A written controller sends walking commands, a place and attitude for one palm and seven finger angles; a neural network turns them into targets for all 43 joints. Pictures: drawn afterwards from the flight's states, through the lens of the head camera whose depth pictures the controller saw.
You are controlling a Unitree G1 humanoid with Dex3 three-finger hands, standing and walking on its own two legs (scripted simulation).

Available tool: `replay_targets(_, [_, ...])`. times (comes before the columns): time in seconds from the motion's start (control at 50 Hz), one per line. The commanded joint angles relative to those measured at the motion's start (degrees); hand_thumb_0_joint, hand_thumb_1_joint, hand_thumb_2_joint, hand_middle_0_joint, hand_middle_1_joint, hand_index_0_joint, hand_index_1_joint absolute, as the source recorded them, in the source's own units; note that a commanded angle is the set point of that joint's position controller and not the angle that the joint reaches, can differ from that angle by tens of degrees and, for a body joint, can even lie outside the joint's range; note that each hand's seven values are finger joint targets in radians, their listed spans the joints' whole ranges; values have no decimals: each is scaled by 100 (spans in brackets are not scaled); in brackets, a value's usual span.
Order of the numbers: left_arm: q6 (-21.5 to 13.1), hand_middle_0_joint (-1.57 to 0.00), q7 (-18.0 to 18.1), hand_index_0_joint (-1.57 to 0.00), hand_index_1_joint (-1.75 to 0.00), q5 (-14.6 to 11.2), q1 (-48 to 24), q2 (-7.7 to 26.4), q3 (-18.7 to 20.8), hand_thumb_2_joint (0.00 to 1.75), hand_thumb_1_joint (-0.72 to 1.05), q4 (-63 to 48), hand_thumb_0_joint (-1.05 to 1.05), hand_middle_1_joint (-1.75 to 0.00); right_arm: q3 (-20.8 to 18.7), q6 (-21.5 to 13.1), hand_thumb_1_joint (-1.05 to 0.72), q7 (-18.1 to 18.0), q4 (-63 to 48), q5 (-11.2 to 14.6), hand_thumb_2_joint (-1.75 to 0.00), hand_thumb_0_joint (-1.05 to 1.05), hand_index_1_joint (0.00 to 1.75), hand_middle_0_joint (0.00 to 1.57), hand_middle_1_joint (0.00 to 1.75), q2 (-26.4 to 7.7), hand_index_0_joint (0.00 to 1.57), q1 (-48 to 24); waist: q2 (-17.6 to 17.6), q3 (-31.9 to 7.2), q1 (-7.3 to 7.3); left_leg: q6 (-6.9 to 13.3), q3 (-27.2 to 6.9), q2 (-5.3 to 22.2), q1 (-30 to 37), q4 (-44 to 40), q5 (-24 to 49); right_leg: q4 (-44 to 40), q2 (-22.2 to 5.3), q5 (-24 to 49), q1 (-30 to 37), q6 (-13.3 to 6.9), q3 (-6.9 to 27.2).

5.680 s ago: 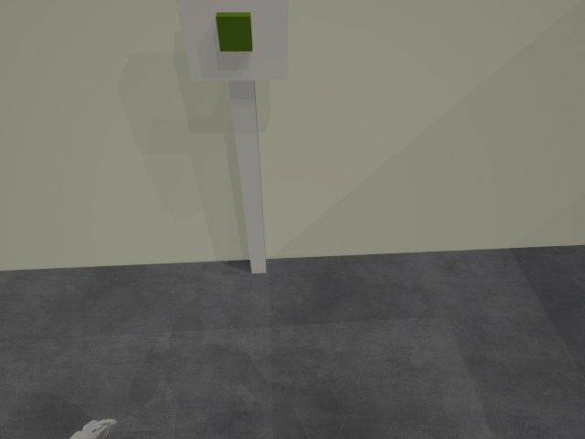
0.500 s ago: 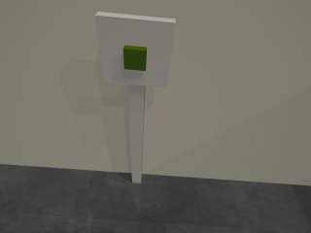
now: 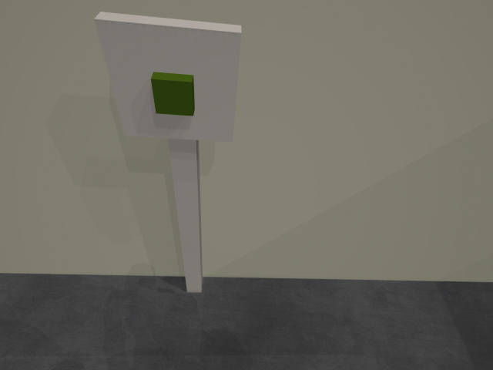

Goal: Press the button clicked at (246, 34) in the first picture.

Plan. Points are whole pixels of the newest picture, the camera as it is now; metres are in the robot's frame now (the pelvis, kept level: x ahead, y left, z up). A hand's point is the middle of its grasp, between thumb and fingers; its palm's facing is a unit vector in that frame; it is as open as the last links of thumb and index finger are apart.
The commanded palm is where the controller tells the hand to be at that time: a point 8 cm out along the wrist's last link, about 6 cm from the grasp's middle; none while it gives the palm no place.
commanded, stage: shuffle to correct the standing spot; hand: left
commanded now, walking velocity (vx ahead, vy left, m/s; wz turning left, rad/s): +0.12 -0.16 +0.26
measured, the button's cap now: (174, 93) +0.51 +0.17 +0.19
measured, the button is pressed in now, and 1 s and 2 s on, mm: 0 0 0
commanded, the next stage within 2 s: come to a stop and stand still in 0.02 s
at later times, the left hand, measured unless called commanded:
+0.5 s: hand out of the picture +0.07 +0.12 -0.19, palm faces +0.12 -0.98 -0.19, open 7.3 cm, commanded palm none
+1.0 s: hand out of the picture +0.04 +0.14 -0.17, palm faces +0.11 -0.96 -0.25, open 7.4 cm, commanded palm none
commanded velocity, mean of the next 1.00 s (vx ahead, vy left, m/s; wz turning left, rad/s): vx -0.03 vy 0.04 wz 0.02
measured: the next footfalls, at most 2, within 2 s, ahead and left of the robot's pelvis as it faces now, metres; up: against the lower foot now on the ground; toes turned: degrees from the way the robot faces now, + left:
right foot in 0.20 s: +0.08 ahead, -0.18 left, +0.00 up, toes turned +0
left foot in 0.42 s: +0.09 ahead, +0.04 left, +0.00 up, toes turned +9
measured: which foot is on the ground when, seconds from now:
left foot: down 0.00-0.22, up 0.24-0.40, down 0.42-1.00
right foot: up 0.00-0.18, down 0.20-1.00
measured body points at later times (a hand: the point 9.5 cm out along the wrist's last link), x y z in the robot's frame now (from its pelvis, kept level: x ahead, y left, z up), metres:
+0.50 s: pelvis +0.04 -0.06 -0.01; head +0.05 -0.04 +0.44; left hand +0.06 +0.17 -0.17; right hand +0.10 -0.29 -0.15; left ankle +0.06 +0.03 -0.74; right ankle +0.06 -0.19 -0.74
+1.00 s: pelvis +0.01 -0.07 -0.01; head +0.00 -0.07 +0.44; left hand +0.04 +0.19 -0.15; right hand +0.09 -0.31 -0.15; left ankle +0.06 +0.03 -0.74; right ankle +0.04 -0.18 -0.74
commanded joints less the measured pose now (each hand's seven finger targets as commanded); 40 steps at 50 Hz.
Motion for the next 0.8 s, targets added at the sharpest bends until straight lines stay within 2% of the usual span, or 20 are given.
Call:
replay_targets(0.0, [-161,-20,-54,-20,-30,-29,-34,60,82,90,90,-435,0,-30,-227,-65,-90,-30,-142,-4,-90,0,30,20,30,-1027,20,374,1004,480,4,705,-1279,1338,-290,-1784,309,-660,-333,428,-189,150,-6])
replay_targets(0.1, [-229,-20,-38,-20,-30,-58,-271,144,82,90,90,-448,0,-30,-361,88,-90,47,-132,-25,-90,0,30,20,30,-1171,20,417,1178,329,-79,551,-1278,1188,-230,-1364,-218,-2105,-78,588,502,208,-475])
replay_targets(0.14, [-315,-20,21,-20,-30,-77,137,254,111,90,90,-301,0,-30,-314,127,-90,69,-136,-6,-90,0,30,20,30,-1004,20,389,873,88,158,253,-981,798,-395,-650,-76,-3018,-15,1085,1410,218,-476])
replay_targets(0.16, [-391,-20,91,-20,-30,-96,407,500,130,90,90,-183,0,-30,-230,109,-90,95,-123,40,-90,0,30,20,30,-733,20,434,337,-76,277,38,-670,478,-891,-70,-264,-3220,-503,1395,2168,111,71])
replay_targets(0.18, [-448,-20,173,-20,-30,-80,567,860,172,90,90,-101,0,-30,-109,93,-90,123,-198,89,-90,0,30,20,30,-308,20,488,-681,-212,291,-198,-159,-15,-1461,577,-1072,-3355,-1463,2242,2593,-181,976])
replay_targets(0.2, [-441,-20,209,-20,-30,-108,516,1051,163,90,90,-171,0,-30,-65,146,-90,124,-269,109,-90,0,30,20,30,-239,20,387,-730,-213,256,-234,-268,-129,-1271,1087,-1658,-3566,-1997,3047,2210,-431,1217])
replay_targets(0.22, [-483,-20,223,-20,-30,-110,231,1076,173,90,90,-190,0,-30,-69,215,-90,107,-263,114,-90,0,30,20,30,-282,20,225,-1405,-137,235,-241,-472,2,-1078,1413,-1728,-3561,-1907,3880,1784,-509,1233])
replay_targets(0.26, [-476,-20,282,-20,-30,-95,-234,868,82,90,90,-269,0,-30,-65,242,-90,100,-94,164,-90,0,30,20,30,-348,20,348,-1108,43,51,-305,-547,8,-837,1405,-1326,-3212,-1712,4980,1655,-619,730])
replay_targets(0.3, [-396,-20,341,-20,-30,-98,-380,959,111,90,90,-365,0,-30,-70,275,-90,110,-33,198,-90,0,30,20,30,-314,20,344,-648,83,36,-360,-362,-146,-586,800,-827,-2996,-1583,5001,1598,-628,547])
replay_targets(0.38, [-233,-20,374,-20,-30,-148,-473,1075,237,90,90,-503,0,-30,-138,357,-90,109,-159,151,-90,0,30,20,30,-541,20,326,-459,197,10,-314,-299,-105,200,-251,461,-2765,-1471,3568,955,-502,596])
replay_targets(0.44, [-119,-20,346,-20,-30,-134,-502,617,151,90,90,-682,0,-30,-202,316,-90,121,-393,97,-90,0,30,20,30,-982,20,-26,1675,265,107,426,-1436,1038,-44,-1024,2554,-1793,-331,573,731,143,-291])
replay_targets(0.48, [-76,-20,309,-20,-30,-124,-307,496,101,90,90,-595,0,-30,-203,288,-90,91,-596,79,-90,0,30,20,30,-1001,20,-496,1525,214,232,767,-1492,1134,-403,-1271,1954,-1084,-260,-415,880,118,-79])
replay_targets(0.52, [-126,-20,283,-20,-30,-94,-59,376,63,90,90,-481,0,-30,-209,277,-90,95,-693,64,-90,0,30,20,30,-1014,20,-695,1174,68,326,724,-1342,1015,-250,-1008,1721,-1549,-262,-20,967,107,-51])
replay_targets(0.56, [-208,-20,287,-20,-30,-71,164,436,32,90,90,-385,0,-30,-195,275,-90,120,-725,98,-90,0,30,20,30,-934,20,-746,697,19,366,423,-1137,674,-276,-605,1006,-2682,-362,869,1231,119,133])
replay_targets(0.58, [-261,-20,299,-20,-30,-54,72,604,17,90,90,-407,0,-30,-182,274,-90,138,-736,125,-90,0,30,20,30,-818,20,-656,231,53,236,168,-933,338,-282,-336,567,-3065,-693,1331,1137,-6,646])
replay_targets(0.6, [-313,-20,323,-20,-30,-5,-249,1570,-34,90,90,-799,0,-30,-185,255,-90,169,-1369,53,-90,0,30,20,30,-1496,20,-805,815,480,-84,-131,-934,5,84,-372,724,-2841,-684,1717,751,-114,561])
replay_targets(0.62, [-308,-20,368,-20,-30,-88,-261,1190,103,90,90,-964,0,-30,-238,170,-90,157,-1356,12,-90,0,30,20,30,-1274,20,-561,108,-792,0,-12,-1049,246,293,-29,717,-2636,-729,1182,975,-139,622])
replay_targets(0.64, [-308,-20,376,-20,-30,-100,-306,1057,41,90,90,-1034,0,-30,-225,203,-90,157,-1386,17,-90,0,30,20,30,-1119,20,-549,-175,-898,-10,7,-974,139,241,176,532,-2759,-822,1316,1089,-165,734])
replay_targets(0.7, [-295,-20,363,-20,-30,-71,-398,1029,34,90,90,-1133,0,-30,-173,295,-90,189,-1378,19,-90,0,30,20,30,-870,20,-435,-338,23,-82,-81,-734,-97,-146,206,-76,-3204,-1040,515,520,-306,1022])
replay_targets(0.78, [-289,-20,327,-20,-30,-102,-430,1135,30,90,90,-1136,0,-30,-189,247,-90,186,-1263,60,-90,0,30,20,30,-1059,20,-371,227,481,-43,12,-977,156,-147,-209,86,-3093,-652,175,213,-176,638])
